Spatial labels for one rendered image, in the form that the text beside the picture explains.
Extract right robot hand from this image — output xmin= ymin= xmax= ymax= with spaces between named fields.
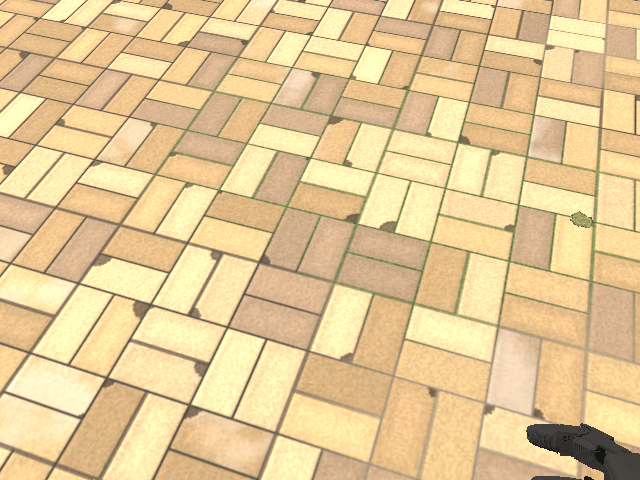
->
xmin=526 ymin=423 xmax=640 ymax=480

